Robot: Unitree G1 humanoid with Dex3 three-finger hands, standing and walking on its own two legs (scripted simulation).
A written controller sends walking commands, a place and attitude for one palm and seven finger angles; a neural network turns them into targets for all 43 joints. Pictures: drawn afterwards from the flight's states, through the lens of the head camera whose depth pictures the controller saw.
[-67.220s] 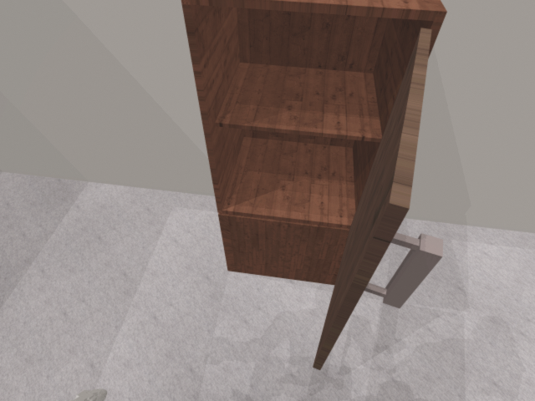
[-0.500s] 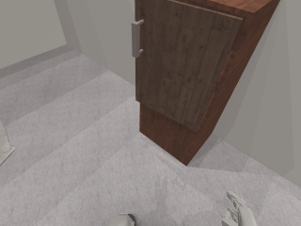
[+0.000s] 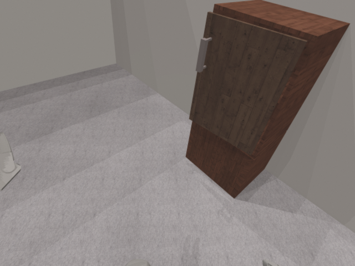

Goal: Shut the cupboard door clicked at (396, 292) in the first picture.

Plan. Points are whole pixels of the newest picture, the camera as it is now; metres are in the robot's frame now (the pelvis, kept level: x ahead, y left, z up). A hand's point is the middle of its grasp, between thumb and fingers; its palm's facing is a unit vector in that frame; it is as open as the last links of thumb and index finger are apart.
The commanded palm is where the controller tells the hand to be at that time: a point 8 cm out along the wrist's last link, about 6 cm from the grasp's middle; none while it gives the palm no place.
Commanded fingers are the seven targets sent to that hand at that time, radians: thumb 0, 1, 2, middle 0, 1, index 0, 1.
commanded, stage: stop stepping back and stand still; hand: left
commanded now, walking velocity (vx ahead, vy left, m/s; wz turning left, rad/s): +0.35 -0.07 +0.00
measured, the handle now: (204, 54) +1.00 -0.01 +0.10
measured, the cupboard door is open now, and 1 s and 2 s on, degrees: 7 7 7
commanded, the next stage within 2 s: let the arm hang, fingers relaxed in 1.12 s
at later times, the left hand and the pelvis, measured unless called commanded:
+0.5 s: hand (8, 179) +0.17 +0.30 +0.19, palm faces +0.42 -0.74 -0.52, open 7.4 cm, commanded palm +0.11 +0.32 +0.19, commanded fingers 0.00 0.90 0.90 -0.20 -0.30 -0.20 -0.30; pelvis -0.05 +0.03 +0.01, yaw -2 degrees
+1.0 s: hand (59, 158) +0.23 +0.25 +0.17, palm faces +0.31 -0.80 -0.51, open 7.4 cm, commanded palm +0.17 +0.30 +0.19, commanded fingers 0.00 0.90 0.90 -0.20 -0.30 -0.20 -0.30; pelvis +0.00 +0.01 +0.01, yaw -4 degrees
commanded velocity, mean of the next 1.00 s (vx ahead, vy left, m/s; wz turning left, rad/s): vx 0.08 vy -0.07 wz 0.00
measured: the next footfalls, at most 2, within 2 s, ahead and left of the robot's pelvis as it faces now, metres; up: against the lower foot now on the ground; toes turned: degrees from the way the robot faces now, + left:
left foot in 0.10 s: +0.00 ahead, +0.17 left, +0.00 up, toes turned +7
right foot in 0.50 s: -0.03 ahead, -0.08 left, +0.00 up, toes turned -7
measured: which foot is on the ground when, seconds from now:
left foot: up 0.00-0.08, down 0.10-0.50, up 0.52-0.68, down 0.70-1.00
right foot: down 0.00-0.10, up 0.12-0.48, down 0.50-1.00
